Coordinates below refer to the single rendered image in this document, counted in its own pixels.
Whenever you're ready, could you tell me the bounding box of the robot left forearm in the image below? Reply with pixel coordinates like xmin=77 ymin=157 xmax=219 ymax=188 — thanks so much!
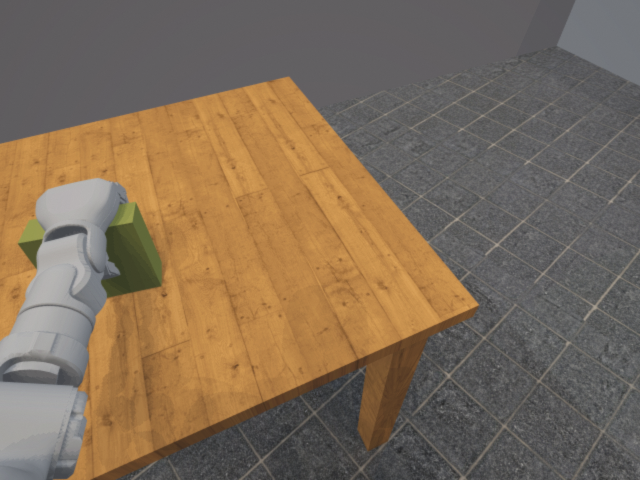
xmin=0 ymin=220 xmax=107 ymax=388

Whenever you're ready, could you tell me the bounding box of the sponge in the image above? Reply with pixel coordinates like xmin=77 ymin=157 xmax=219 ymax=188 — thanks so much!
xmin=18 ymin=202 xmax=162 ymax=298

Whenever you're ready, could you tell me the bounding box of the table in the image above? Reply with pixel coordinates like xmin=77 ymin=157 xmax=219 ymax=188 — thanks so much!
xmin=0 ymin=77 xmax=479 ymax=480

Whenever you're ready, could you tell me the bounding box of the left robot upper arm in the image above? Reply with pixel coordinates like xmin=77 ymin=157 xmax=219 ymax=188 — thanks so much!
xmin=0 ymin=382 xmax=88 ymax=480

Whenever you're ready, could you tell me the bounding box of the left robot hand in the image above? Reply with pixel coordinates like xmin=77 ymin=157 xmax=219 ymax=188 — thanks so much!
xmin=35 ymin=178 xmax=129 ymax=280

